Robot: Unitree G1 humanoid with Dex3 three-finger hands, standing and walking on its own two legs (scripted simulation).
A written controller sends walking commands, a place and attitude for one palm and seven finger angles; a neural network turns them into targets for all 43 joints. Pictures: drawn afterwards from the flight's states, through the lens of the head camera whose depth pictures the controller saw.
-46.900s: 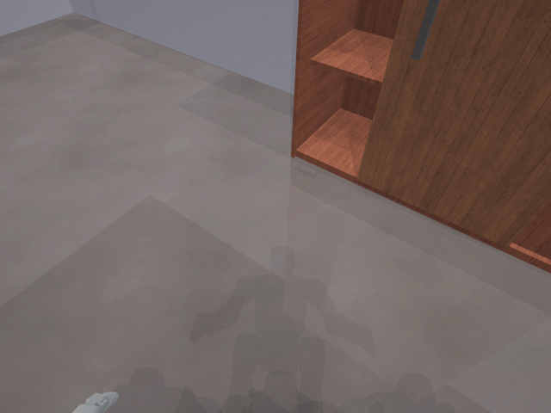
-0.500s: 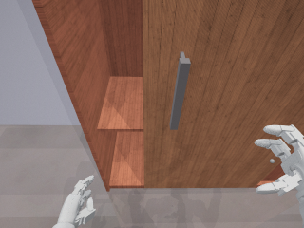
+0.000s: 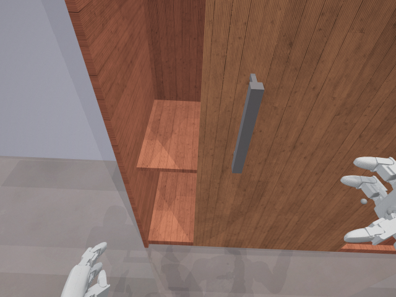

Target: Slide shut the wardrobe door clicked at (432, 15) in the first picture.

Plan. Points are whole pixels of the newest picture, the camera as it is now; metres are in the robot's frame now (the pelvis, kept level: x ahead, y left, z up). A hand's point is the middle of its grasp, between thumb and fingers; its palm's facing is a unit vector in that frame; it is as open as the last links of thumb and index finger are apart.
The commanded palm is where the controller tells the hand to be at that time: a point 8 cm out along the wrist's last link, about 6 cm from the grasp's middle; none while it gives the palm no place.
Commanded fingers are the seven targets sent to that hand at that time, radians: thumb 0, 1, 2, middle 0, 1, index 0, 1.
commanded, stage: raise the hand with hooked fingers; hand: right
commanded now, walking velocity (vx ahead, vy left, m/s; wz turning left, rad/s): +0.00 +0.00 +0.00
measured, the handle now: (243, 128) +0.47 -0.09 +0.10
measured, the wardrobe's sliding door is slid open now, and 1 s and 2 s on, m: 0.22 0.22 0.22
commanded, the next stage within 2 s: move the hooked fingers beside the handle in 0.18 s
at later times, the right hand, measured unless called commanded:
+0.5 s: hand (350, 194) +0.28 -0.25 +0.12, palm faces +0.07 +1.00 -0.04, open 14.0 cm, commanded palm +0.26 -0.30 +0.13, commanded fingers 0.00 0.50 -0.30 0.30 1.20 0.30 1.20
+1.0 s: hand (323, 172) +0.33 -0.23 +0.12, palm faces +0.03 +1.00 -0.03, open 14.0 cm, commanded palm +0.31 -0.27 +0.12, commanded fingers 0.00 0.50 -0.30 0.30 1.20 0.30 1.20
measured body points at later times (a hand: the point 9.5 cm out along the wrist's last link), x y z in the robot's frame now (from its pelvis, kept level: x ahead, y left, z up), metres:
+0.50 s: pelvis +0.00 +0.01 +0.00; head -0.01 +0.02 +0.45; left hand +0.17 +0.25 -0.08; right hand +0.27 -0.31 +0.13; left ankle +0.00 +0.12 -0.73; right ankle +0.01 -0.12 -0.73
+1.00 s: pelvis +0.00 +0.00 +0.00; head +0.01 +0.01 +0.45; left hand +0.14 +0.25 -0.09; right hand +0.33 -0.28 +0.12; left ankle +0.00 +0.12 -0.73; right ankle +0.01 -0.12 -0.73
